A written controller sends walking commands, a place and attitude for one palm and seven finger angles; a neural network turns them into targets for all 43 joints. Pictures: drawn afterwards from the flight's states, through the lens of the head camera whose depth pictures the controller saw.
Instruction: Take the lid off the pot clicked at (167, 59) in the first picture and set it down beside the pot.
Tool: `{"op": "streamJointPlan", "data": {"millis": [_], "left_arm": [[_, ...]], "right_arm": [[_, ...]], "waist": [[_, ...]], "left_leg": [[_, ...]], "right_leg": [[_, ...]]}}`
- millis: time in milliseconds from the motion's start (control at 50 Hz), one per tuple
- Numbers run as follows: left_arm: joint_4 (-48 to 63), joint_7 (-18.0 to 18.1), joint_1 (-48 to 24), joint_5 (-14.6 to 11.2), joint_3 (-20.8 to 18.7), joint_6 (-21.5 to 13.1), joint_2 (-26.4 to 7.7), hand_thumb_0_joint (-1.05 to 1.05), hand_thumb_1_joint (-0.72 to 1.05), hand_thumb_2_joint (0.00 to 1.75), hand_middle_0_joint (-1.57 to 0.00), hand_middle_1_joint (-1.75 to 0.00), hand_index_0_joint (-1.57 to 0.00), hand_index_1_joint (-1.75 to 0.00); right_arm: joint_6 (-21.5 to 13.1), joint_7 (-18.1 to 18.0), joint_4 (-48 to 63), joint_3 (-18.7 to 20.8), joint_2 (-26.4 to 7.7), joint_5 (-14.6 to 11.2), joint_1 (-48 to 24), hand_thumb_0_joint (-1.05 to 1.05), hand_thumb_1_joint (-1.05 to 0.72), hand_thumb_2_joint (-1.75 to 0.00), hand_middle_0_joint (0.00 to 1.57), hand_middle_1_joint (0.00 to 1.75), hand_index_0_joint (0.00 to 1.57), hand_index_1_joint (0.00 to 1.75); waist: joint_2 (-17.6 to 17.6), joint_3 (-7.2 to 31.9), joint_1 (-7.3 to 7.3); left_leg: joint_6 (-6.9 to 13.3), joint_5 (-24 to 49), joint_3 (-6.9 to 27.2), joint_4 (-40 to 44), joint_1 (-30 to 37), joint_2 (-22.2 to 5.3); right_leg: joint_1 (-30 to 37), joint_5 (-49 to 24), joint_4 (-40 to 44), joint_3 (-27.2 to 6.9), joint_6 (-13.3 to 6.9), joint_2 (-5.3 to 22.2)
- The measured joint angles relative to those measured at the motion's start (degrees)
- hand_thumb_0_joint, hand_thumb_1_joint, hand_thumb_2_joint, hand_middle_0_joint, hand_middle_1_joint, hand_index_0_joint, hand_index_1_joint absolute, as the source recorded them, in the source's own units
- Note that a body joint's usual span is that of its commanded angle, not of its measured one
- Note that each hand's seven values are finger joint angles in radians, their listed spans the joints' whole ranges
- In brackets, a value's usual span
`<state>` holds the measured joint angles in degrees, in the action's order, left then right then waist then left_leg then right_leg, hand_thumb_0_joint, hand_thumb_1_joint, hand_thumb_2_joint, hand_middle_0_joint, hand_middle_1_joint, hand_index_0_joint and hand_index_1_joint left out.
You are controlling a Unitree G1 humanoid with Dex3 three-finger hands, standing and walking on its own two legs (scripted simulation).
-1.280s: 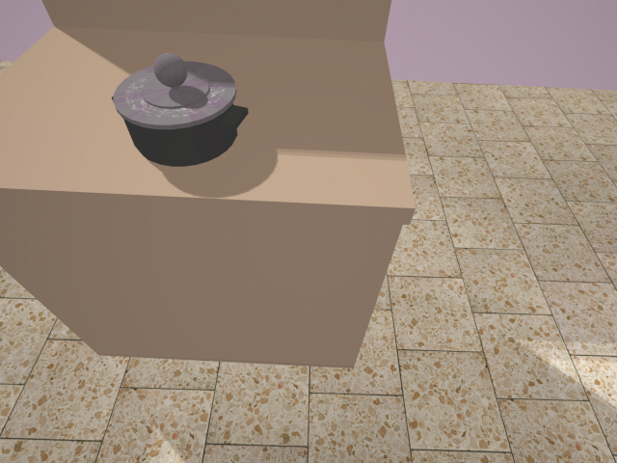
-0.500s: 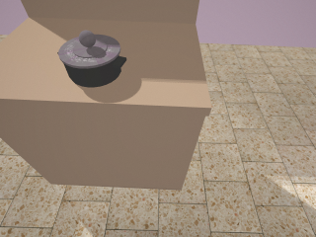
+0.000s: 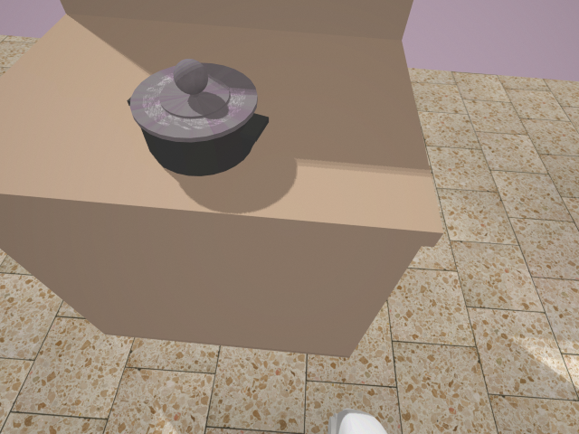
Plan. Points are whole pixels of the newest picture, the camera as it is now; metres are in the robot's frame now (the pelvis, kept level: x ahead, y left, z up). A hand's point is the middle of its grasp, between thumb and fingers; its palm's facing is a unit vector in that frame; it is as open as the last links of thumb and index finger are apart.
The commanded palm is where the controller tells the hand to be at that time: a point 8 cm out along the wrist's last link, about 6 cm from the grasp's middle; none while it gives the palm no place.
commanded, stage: come to a stop and stand still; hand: left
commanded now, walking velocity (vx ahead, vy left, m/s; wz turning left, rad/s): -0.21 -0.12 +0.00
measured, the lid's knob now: (190, 76) +0.57 +0.18 +0.17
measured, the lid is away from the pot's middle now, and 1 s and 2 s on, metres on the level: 0.00 0.00 0.00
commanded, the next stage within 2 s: look again from close up in 1.46 s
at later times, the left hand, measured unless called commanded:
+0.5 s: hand out of the picture +0.13 +0.19 -0.17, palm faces +0.02 -0.96 -0.29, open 7.3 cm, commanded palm none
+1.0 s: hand out of the picture +0.04 +0.24 -0.17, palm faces +0.01 -0.98 -0.22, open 7.3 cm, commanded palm none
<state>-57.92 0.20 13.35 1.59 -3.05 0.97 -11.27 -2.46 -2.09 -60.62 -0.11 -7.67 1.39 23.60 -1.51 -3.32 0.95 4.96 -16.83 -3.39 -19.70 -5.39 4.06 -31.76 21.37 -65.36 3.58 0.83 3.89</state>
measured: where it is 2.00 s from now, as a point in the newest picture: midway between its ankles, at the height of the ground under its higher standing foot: outside the picture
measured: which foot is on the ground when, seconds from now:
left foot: down 0.00-0.22, up 0.24-0.66, down 0.68-1.00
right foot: up 0.00-0.20, down 0.22-0.68, up 0.70-1.00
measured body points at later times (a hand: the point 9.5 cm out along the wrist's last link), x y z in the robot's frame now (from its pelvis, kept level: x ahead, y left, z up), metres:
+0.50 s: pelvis +0.07 -0.01 -0.01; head +0.14 -0.04 +0.44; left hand +0.13 +0.24 -0.14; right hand +0.18 -0.27 -0.16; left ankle +0.05 +0.17 -0.64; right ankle +0.13 -0.10 -0.74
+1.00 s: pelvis +0.02 +0.04 +0.00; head +0.06 +0.05 +0.45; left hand +0.04 +0.29 -0.16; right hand +0.05 -0.19 -0.15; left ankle +0.04 +0.14 -0.74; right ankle -0.04 -0.09 -0.71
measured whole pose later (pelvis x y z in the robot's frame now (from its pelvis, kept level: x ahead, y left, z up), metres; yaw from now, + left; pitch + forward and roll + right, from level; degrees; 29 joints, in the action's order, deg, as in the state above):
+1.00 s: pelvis +0.02 +0.04 +0.00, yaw +0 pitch +2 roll +1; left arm -58.5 0.9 14.7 0.8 -2.0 3.6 -12.6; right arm 1.1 -2.3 -57.5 0.5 -8.5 1.2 13.8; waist -2.3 -3.0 0.5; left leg 2.4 -9.4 -1.7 -21.9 -14.1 2.2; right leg -15.3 25.5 -41.2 -0.8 2.0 1.7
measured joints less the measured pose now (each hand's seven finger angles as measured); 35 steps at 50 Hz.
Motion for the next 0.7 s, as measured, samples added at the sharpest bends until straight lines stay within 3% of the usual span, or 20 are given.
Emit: {"op": "streamJointPlan", "data": {"millis": [100,160,200,220,260,300,340,380,460,520,620,660,700], "left_arm": [[2.05,0.27,-4.28,-0.32,0.47,0.24,0.76,0.01,0.91,0.9,-0.19,-0.3,-0.2,-0.3],[3.21,0.75,-6.57,-0.5,1.13,0.17,1.73,0.01,0.91,0.9,-0.19,-0.3,-0.2,-0.3],[4.17,0.88,-7.0,-0.46,1.54,-0.55,2.31,0.01,0.91,0.9,-0.19,-0.3,-0.2,-0.3],[4.55,0.97,-6.93,-0.34,1.65,-1.19,2.42,0.01,0.91,0.9,-0.19,-0.3,-0.2,-0.3],[4.85,1.4,-7.1,-0.24,1.63,-2.42,2.83,0.0,0.91,0.9,-0.2,-0.3,-0.2,-0.3],[4.8,1.95,-6.92,-0.33,1.66,-2.5,3.08,0.0,0.91,0.9,-0.2,-0.3,-0.2,-0.3],[4.59,2.49,-6.4,-0.44,1.56,-1.76,3.07,0.0,0.91,0.9,-0.2,-0.3,-0.2,-0.3],[4.24,2.82,-5.76,-0.47,1.37,-0.94,2.93,0.0,0.91,0.9,-0.2,-0.3,-0.21,-0.3],[4.24,2.63,-4.34,-0.19,0.86,0.13,1.9,0.0,0.91,0.9,-0.2,-0.3,-0.21,-0.3],[4.63,2.12,-3.31,0.25,0.44,0.66,0.8,0.0,0.91,0.9,-0.2,-0.3,-0.21,-0.3],[5.48,1.37,-1.89,0.83,-0.22,1.24,-1.46,0.0,0.91,0.9,-0.2,-0.3,-0.21,-0.3],[5.47,1.24,-1.48,0.67,-0.42,1.5,-2.28,0.01,0.91,0.9,-0.2,-0.3,-0.21,-0.3],[5.13,1.23,-1.41,0.11,-0.63,2.04,-3.12,0.01,0.91,0.9,-0.2,-0.3,-0.21,-0.3]], "right_arm": [[0.02,-0.53,-0.74,-0.66,1.71,0.11,0.7,0.0,-0.9,-0.9,0.2,0.29,0.2,0.3],[0.78,-0.75,-1.05,-0.55,2.16,0.04,0.15,0.0,-0.9,-0.9,0.2,0.29,0.2,0.3],[1.47,-0.73,-1.11,0.02,2.19,-0.42,-0.01,0.0,-0.9,-0.9,0.21,0.29,0.2,0.3],[1.89,-0.63,-1.12,0.43,2.2,-0.77,-0.13,0.0,-0.9,-0.9,0.21,0.29,0.2,0.3],[2.82,-0.44,-0.8,1.45,1.44,-1.32,-2.33,0.0,-0.9,-0.9,0.21,0.3,0.2,0.3],[3.8,-0.59,-0.03,2.64,0.24,-1.34,-5.67,0.0,-0.9,-0.9,0.21,0.29,0.2,0.3],[4.92,-0.55,1.41,3.51,-1.16,-1.07,-9.4,0.0,-0.9,-0.9,0.21,0.29,0.2,0.3],[5.7,-0.32,3.28,4.15,-2.67,-0.78,-12.93,0.0,-0.91,-0.9,0.2,0.29,0.2,0.3],[6.06,0.27,6.45,4.78,-5.25,-0.43,-18.3,0.0,-0.91,-0.9,0.2,0.29,0.2,0.3],[5.84,0.58,7.62,4.74,-6.19,-0.36,-20.36,0.0,-0.91,-0.9,0.2,0.29,0.19,0.3],[4.93,1.12,7.75,3.74,-5.63,-0.69,-20.29,0.0,-0.91,-0.9,0.2,0.29,0.19,0.3],[4.23,1.23,7.57,3.23,-4.98,-0.85,-19.05,0.0,-0.91,-0.9,0.2,0.29,0.19,0.3],[3.36,1.19,7.23,2.79,-3.97,-0.73,-17.12,0.0,-0.91,-0.9,0.2,0.29,0.2,0.3]], "waist": [[0.52,-1.54,1.06],[1.28,-2.72,1.7],[1.74,-3.05,1.55],[1.55,-2.98,1.33],[1.92,-3.81,0.72],[2.07,-4.83,0.32],[1.92,-5.4,-0.07],[1.92,-5.71,-0.23],[1.96,-5.89,-0.95],[1.56,-5.77,-1.73],[-0.07,-4.69,-2.89],[-0.72,-3.85,-2.8],[-1.72,-3.03,-2.34]], "left_leg": [[-0.4,-0.85,0.9,2.62,3.27,0.73],[-1.11,-3.44,1.45,0.62,4.28,0.52],[-1.88,-6.25,1.59,-3.74,3.99,0.28],[-2.64,-7.63,1.54,-8.9,2.26,0.39],[-4.52,-13.12,2.86,-27.66,-4.67,0.72],[-5.21,-16.41,4.51,-42.01,-10.89,1.15],[-5.95,-16.06,5.29,-49.83,-16.31,0.43],[-6.82,-14.24,6.4,-52.45,-20.64,-0.82],[-8.15,-9.3,8.15,-50.89,-25.4,-3.1],[-8.44,-7.56,8.08,-45.91,-24.87,-4.15],[-7.66,-7.94,5.26,-30.46,-17.83,-4.49],[-7.17,-4.75,3.82,-21.51,-13.21,-4.07],[-5.01,-3.04,3.2,-14.91,-9.93,-3.54]], "right_leg": [[-1.9,-2.39,8.61,1.04,0.31,-0.09],[0.91,-5.21,19.13,1.58,-0.54,-1.33],[4.99,-11.2,27.78,1.93,-1.64,-2.28],[6.89,-14.42,30.27,1.95,-2.89,-2.21],[7.79,-9.41,28.8,2.07,-4.87,-2.52],[9.3,-6.98,29.15,1.94,-5.54,-2.63],[10.48,-7.73,30.99,1.46,-4.97,-2.54],[11.08,-8.92,32.7,1.06,-4.89,-2.39],[10.94,-10.44,34.28,0.16,-4.47,-1.93],[10.52,-10.94,34.23,-0.45,-3.95,-1.61],[9.41,-11.37,33.18,-0.74,-2.89,-1.5],[8.68,-11.21,32.06,-0.44,-2.12,-1.49],[7.27,-8.2,28.85,-0.46,-1.2,-1.35]]}}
